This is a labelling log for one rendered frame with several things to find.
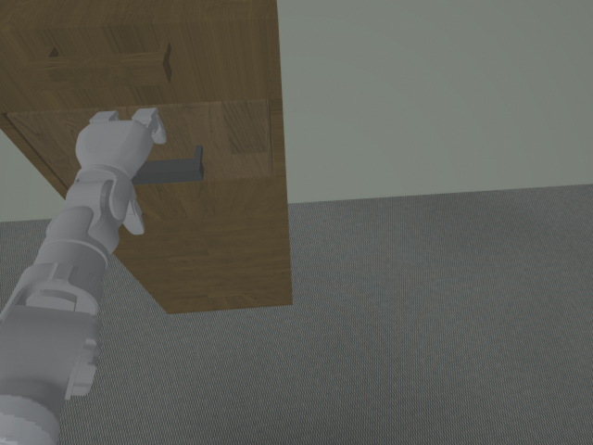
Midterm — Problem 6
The drawer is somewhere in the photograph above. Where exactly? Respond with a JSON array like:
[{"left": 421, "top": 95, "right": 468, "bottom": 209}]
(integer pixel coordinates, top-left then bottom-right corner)
[{"left": 7, "top": 98, "right": 273, "bottom": 188}]

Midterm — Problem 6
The cabinet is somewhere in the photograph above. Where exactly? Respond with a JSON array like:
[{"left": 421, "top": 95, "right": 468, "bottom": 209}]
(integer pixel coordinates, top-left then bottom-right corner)
[{"left": 0, "top": 0, "right": 293, "bottom": 314}]

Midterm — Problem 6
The handle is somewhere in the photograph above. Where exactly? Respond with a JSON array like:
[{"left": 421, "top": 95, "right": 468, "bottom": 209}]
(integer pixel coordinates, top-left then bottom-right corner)
[
  {"left": 22, "top": 52, "right": 172, "bottom": 91},
  {"left": 131, "top": 145, "right": 204, "bottom": 185}
]

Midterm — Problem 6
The robot left hand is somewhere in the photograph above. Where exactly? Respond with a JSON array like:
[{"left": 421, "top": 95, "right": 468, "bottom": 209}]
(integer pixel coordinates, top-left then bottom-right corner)
[{"left": 76, "top": 108, "right": 167, "bottom": 235}]

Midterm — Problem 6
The robot left forearm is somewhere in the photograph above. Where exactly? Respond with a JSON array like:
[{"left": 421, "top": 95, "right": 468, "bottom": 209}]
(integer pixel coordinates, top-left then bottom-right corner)
[{"left": 0, "top": 164, "right": 132, "bottom": 329}]

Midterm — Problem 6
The left robot upper arm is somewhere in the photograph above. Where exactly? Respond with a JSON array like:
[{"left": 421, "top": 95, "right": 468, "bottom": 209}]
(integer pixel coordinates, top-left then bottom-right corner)
[{"left": 0, "top": 305, "right": 103, "bottom": 445}]

